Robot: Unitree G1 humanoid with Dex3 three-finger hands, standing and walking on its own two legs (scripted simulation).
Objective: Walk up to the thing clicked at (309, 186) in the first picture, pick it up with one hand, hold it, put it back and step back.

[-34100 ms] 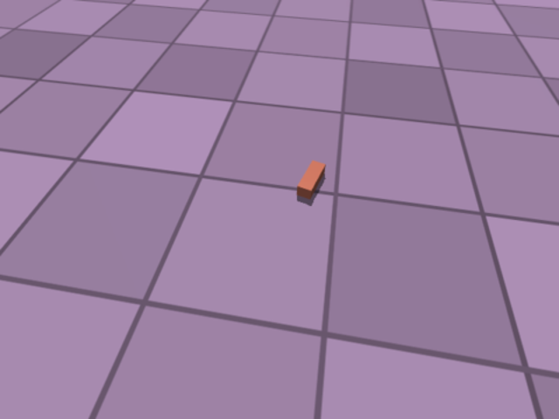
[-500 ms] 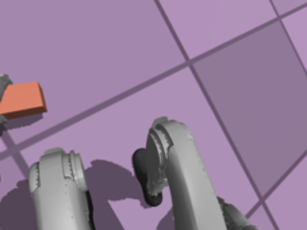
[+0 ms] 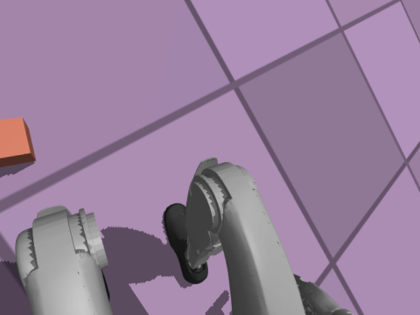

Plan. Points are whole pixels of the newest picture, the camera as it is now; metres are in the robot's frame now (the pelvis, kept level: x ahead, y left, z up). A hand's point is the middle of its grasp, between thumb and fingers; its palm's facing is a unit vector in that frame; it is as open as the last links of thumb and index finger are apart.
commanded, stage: rest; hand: left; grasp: from above
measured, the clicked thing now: out of the picture +0.44 +0.29 -0.27
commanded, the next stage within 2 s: open in 0.30 s
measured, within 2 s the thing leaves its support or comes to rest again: rests again in 1.68 s
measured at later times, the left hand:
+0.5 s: hand out of the picture +0.44 +0.28 -0.23, palm faces -0.48 -0.12 -0.87, open 10.0 cm
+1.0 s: hand out of the picture +0.44 +0.29 -0.25, palm faces -0.46 -0.09 -0.88, open 11.3 cm
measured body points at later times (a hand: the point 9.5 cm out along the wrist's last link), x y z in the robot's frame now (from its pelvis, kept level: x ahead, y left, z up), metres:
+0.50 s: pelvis -0.01 +0.00 +0.00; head +0.27 +0.10 +0.34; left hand +0.46 +0.29 -0.18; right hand +0.02 -0.27 -0.06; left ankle +0.05 +0.11 -0.27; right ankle +0.13 -0.12 -0.27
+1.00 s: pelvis +0.00 +0.00 +0.00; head +0.28 +0.11 +0.34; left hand +0.46 +0.29 -0.20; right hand +0.04 -0.26 -0.05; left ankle +0.05 +0.11 -0.27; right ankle +0.13 -0.12 -0.27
